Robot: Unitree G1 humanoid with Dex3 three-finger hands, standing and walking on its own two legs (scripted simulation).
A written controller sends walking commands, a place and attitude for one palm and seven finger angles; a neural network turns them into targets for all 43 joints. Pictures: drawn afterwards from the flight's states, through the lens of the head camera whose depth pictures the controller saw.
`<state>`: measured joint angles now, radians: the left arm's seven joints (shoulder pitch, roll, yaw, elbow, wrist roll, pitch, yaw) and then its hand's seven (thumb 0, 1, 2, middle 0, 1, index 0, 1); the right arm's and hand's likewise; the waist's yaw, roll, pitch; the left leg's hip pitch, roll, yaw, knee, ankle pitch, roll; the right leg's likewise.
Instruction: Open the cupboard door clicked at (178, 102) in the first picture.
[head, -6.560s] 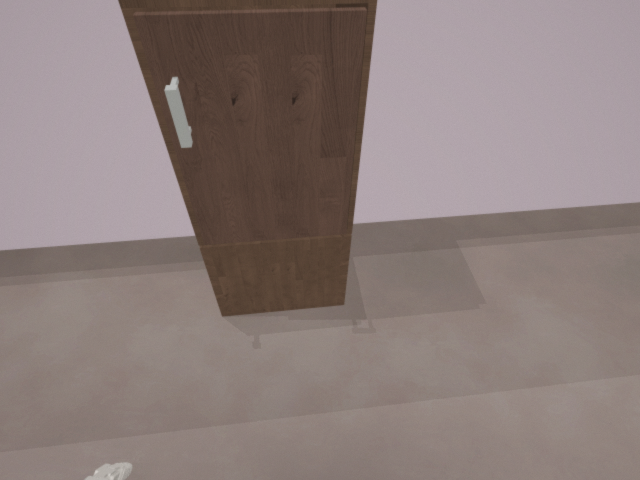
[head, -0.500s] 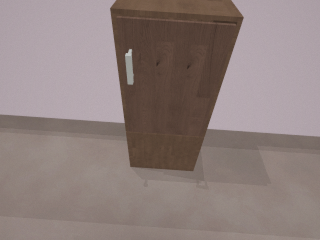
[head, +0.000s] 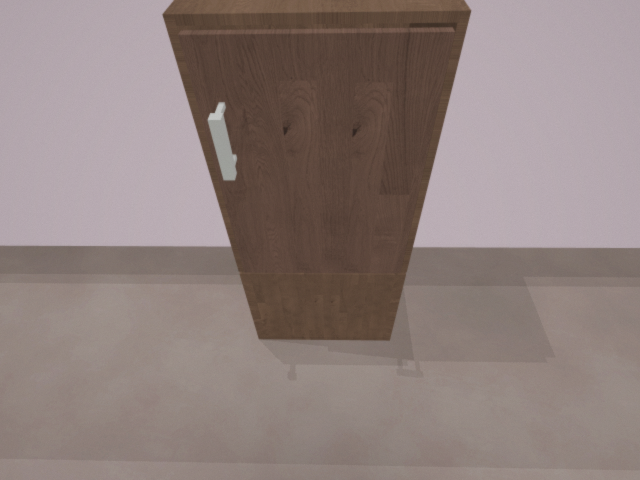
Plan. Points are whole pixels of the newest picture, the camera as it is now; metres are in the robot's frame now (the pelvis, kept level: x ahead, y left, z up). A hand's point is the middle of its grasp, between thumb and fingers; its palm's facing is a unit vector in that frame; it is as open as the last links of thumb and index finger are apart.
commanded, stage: shuffle to correct the standing spot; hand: left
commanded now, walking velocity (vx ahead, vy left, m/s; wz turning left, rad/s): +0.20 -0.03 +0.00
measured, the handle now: (225, 141) +0.63 +0.20 +0.08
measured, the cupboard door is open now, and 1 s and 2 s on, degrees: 0 0 0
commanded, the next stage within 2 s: come to a stop and stand still in 0.16 s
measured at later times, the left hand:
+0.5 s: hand out of the picture +0.05 +0.16 -0.18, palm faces +0.08 -0.99 -0.10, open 7.4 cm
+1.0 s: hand out of the picture +0.02 +0.14 -0.15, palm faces +0.08 -0.98 -0.18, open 7.4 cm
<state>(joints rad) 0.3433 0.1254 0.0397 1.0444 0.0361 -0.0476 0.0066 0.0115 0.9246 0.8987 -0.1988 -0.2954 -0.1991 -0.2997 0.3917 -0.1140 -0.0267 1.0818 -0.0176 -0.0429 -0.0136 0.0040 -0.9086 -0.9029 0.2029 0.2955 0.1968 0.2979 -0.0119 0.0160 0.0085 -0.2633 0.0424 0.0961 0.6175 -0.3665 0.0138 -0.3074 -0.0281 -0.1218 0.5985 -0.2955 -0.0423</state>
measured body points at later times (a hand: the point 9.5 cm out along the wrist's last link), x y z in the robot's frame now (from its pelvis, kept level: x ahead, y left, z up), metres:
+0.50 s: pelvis +0.11 +0.02 +0.00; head +0.12 +0.05 +0.45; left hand +0.04 +0.21 -0.17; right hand +0.21 -0.19 -0.14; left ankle +0.19 +0.10 -0.73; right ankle +0.03 -0.09 -0.70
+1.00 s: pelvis +0.05 -0.02 +0.02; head +0.03 -0.03 +0.47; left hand +0.01 +0.19 -0.13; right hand +0.04 -0.26 -0.14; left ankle +0.06 +0.10 -0.66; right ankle +0.03 -0.12 -0.73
